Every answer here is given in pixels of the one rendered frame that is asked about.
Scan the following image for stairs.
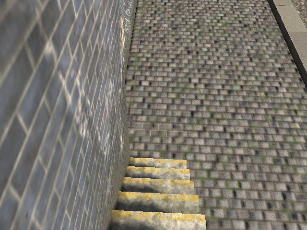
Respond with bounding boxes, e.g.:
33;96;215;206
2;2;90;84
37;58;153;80
109;157;206;230

